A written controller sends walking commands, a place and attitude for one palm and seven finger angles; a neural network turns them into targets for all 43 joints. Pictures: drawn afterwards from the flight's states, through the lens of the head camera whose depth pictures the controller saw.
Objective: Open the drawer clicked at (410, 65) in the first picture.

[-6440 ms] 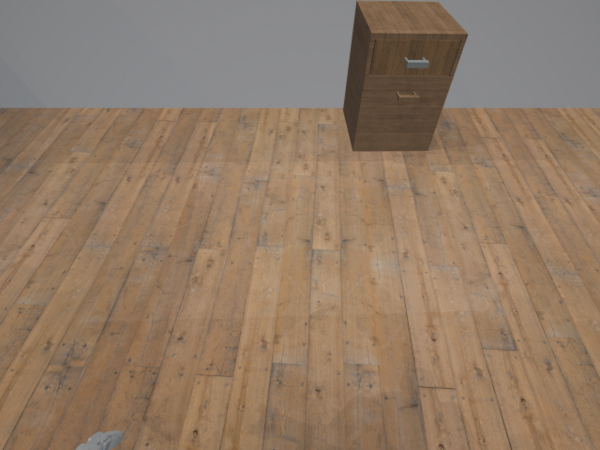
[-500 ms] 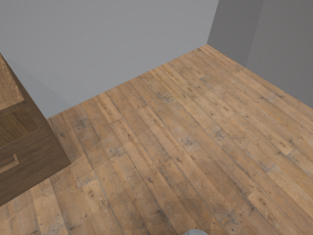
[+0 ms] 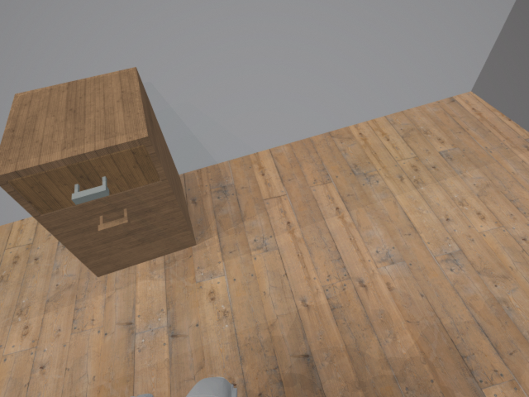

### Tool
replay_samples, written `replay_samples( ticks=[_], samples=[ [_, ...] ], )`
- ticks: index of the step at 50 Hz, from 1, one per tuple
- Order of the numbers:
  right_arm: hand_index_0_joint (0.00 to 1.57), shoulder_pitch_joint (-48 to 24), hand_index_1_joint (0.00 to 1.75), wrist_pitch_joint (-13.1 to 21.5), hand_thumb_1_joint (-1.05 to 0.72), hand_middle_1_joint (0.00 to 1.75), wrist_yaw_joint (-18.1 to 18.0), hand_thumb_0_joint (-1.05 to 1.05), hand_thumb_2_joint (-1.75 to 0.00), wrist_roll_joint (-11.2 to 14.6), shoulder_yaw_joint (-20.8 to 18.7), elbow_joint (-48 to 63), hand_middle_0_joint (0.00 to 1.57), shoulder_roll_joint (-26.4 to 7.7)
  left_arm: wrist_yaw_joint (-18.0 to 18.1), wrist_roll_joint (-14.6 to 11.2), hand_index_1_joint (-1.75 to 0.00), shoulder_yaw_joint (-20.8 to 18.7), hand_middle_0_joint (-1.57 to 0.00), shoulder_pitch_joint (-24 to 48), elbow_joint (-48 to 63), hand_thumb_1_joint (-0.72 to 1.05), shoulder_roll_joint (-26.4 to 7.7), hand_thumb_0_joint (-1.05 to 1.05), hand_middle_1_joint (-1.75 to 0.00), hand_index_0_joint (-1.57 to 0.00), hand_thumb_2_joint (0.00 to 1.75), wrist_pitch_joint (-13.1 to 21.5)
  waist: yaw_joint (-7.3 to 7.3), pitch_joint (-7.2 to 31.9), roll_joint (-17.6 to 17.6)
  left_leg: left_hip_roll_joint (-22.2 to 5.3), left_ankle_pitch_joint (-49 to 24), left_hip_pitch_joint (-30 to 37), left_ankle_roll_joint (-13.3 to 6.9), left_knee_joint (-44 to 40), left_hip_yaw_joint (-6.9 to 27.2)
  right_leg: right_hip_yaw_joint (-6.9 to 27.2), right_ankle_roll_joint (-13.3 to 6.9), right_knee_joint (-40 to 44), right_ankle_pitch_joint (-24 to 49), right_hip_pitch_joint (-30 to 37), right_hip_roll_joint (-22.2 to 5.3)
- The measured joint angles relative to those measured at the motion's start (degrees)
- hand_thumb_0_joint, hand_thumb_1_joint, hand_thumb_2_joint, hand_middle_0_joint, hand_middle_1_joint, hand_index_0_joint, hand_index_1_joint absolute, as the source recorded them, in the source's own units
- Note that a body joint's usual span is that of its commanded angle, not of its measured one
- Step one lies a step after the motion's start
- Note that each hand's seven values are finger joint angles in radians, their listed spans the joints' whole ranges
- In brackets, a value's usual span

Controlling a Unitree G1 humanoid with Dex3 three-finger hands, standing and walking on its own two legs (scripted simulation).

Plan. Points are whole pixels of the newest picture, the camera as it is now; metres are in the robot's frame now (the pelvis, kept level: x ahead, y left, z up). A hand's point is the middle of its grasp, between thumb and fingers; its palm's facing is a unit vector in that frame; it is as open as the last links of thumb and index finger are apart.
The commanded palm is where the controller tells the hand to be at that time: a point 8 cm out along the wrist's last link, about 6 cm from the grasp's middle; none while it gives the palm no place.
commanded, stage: turn to face it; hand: left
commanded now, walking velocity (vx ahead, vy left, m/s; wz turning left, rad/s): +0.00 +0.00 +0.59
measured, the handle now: (90, 189) +0.70 +0.59 -0.25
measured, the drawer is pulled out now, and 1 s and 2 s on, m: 0.00 0.00 0.00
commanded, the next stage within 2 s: take the last steps up to it in 0.62 s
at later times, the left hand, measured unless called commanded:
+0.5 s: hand out of the picture +0.00 +0.27 -0.17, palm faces +0.26 -0.93 -0.26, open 7.4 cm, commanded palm none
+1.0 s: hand out of the picture -0.09 +0.19 -0.16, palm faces +0.44 -0.87 -0.23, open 7.3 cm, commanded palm none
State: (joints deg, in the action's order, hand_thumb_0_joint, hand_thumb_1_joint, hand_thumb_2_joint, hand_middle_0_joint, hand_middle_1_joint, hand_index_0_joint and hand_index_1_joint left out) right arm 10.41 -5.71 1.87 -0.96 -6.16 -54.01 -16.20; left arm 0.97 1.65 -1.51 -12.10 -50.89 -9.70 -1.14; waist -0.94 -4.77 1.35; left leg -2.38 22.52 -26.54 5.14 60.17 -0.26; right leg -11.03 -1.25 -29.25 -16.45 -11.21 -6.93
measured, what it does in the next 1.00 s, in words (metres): steps on the spot, turning left: left foot, then right foot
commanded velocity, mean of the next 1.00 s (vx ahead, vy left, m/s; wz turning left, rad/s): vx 0.09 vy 0.02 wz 0.27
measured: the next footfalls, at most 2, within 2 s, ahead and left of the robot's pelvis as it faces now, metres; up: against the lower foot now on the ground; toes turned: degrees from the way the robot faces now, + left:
left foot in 0.20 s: +0.00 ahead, +0.15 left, +0.00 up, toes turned +12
right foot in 0.62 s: +0.05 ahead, -0.08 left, +0.00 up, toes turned +11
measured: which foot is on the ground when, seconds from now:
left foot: up 0.00-0.18, down 0.20-0.62, up 0.64-1.00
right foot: down 0.00-0.20, up 0.22-0.60, down 0.62-1.00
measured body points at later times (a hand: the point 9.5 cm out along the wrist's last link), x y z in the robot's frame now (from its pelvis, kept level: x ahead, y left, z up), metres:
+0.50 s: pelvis -0.02 +0.04 +0.00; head +0.01 +0.06 +0.45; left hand -0.01 +0.32 -0.15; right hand +0.13 -0.18 -0.14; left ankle -0.04 +0.14 -0.74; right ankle +0.01 -0.11 -0.69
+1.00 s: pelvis -0.01 +0.02 +0.00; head +0.01 +0.02 +0.45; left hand -0.11 +0.24 -0.14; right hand +0.12 -0.19 -0.16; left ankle -0.08 +0.16 -0.69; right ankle +0.01 -0.08 -0.74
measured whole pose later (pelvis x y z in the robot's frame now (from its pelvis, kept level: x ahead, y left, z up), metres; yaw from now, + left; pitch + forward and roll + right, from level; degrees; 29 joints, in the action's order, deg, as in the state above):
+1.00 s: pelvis -0.01 +0.02 +0.00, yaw +22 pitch -1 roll +1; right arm 12.9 -3.6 1.8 -1.3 -4.2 -59.8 -13.0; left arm 0.5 2.1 -2.1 -19.1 -58.4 -9.3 1.7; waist 2.2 -2.1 0.9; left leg -4.1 20.5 -21.3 2.6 49.1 -2.2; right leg -10.5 -0.2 -22.9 -14.4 -7.7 -4.9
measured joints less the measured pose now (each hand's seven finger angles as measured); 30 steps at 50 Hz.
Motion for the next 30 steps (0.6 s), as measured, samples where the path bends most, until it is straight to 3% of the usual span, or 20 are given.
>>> replay_samples(
  ticks=[7, 9, 10, 13, 17, 23, 27, 30],
  samples=[
    [0.20, -3.6, 0.30, 0.9, -0.91, 0.30, -0.1, 0.01, -0.90, 0.5, 1.4, 0.8, 0.20, 1.0, -0.3, 0.4, -0.30, -1.0, -0.21, -1.6, -1.1, 0.91, -2.6, 0.01, -0.30, -0.21, 0.90, -0.4, 2.35, -1.4, -2.1, 0.0, 2.4, 7.9, -1.1, -16.6, -3.8, -4.2, 1.5, -3.7, -1.3, -2.7, -2.9],
    [0.20, -4.1, 0.30, 1.8, -0.91, 0.30, -0.1, 0.01, -0.90, 0.6, 1.9, 1.6, 0.20, 1.2, -0.3, 0.1, -0.30, -1.5, -0.21, -2.3, -1.6, 0.91, -3.6, 0.01, -0.30, -0.21, 0.90, -0.7, 2.62, -1.2, -2.5, 0.5, -2.7, 11.6, -1.9, -25.1, -4.8, -5.4, 2.4, -6.4, -2.5, -3.9, -3.7],
    [0.20, -4.4, 0.30, 2.5, -0.91, 0.30, -0.1, 0.01, -0.90, 0.5, 2.0, 1.9, 0.20, 1.5, -0.4, -0.2, -0.30, -1.8, -0.21, -2.6, -1.8, 0.91, -4.3, 0.01, -0.30, -0.21, 0.90, -1.0, 2.72, -1.1, -3.0, 1.0, -5.8, 12.4, -3.3, -27.4, -4.9, -5.2, 3.0, -9.1, -3.4, -5.2, -4.5],
    [0.20, -4.9, 0.30, 3.7, -0.91, 0.30, -0.5, 0.01, -0.90, 0.4, 2.8, 2.3, 0.20, 3.0, 0.0, -0.3, -0.30, -2.5, -0.21, -2.3, -3.1, 0.91, -6.2, 0.01, -0.30, -0.20, 0.90, -2.9, 3.37, -1.2, -4.6, 1.9, -3.7, 12.1, -6.3, -26.0, -4.3, 2.3, 5.0, -22.8, -13.2, -10.6, -2.7],
    [0.20, -3.8, 0.30, 3.8, -0.91, 0.30, -1.4, 0.00, -0.90, 0.2, 3.5, 2.1, 0.20, 4.0, -0.3, -0.4, -0.30, -2.7, -0.20, -1.4, -3.7, 0.91, -6.5, 0.01, -0.30, -0.20, 0.90, -3.4, 2.91, -0.1, -3.5, 1.8, -5.4, 13.7, -6.7, -29.8, -2.0, 6.5, 6.0, -32.2, -10.3, -14.6, -0.1],
    [0.20, -2.5, 0.30, 3.6, -0.91, 0.30, -1.6, 0.00, -0.90, 0.1, 4.0, 1.1, 0.20, 4.6, -0.4, -0.6, -0.30, -2.1, -0.20, 0.7, -2.4, 0.91, -5.4, 0.01, -0.30, -0.20, 0.90, -2.8, 2.26, 0.3, -2.5, 2.8, -8.1, 14.9, -6.9, -33.6, 0.0, 8.9, 6.7, -27.1, -7.7, -13.8, 1.3],
    [0.20, -1.4, 0.30, 3.4, -0.91, 0.30, -1.7, 0.00, -0.90, -0.1, 3.8, 0.4, 0.20, 4.7, -0.3, -0.8, -0.30, -1.5, -0.20, 1.9, -2.0, 0.91, -3.9, 0.01, -0.30, -0.20, 0.90, -2.4, 1.06, 0.5, -1.4, 3.4, -8.3, 14.2, -6.4, -33.0, 1.2, 8.8, 6.2, -18.2, -8.3, -10.0, 2.9],
    [0.20, -0.2, 0.30, 3.1, -0.91, 0.30, -1.7, 0.01, -0.90, 0.0, 3.5, -0.4, 0.20, 4.5, -0.2, -1.0, -0.30, -1.0, -0.20, 2.3, -1.8, 0.91, -2.8, 0.01, -0.30, -0.20, 0.90, -1.4, 0.52, 0.9, -0.7, 4.0, -7.5, 12.9, -5.5, -31.1, 1.9, 8.1, 5.7, -8.0, -3.5, -5.3, 4.3]
  ],
)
